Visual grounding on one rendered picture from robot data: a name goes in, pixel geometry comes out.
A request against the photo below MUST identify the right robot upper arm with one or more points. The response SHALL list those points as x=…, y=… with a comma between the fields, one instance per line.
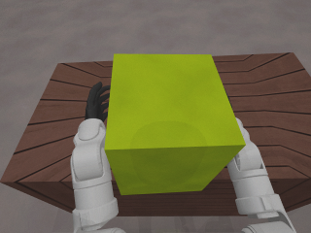
x=267, y=227

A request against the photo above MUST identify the robot right forearm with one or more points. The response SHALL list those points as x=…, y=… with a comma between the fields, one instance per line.
x=253, y=189

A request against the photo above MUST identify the robot left forearm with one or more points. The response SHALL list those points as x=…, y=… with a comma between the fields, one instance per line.
x=91, y=178

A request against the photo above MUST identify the robot left hand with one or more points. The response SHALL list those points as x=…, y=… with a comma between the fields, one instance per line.
x=94, y=109

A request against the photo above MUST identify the pedestal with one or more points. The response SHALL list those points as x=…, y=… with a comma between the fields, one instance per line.
x=269, y=92

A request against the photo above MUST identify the carton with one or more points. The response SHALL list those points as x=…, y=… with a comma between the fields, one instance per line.
x=170, y=126

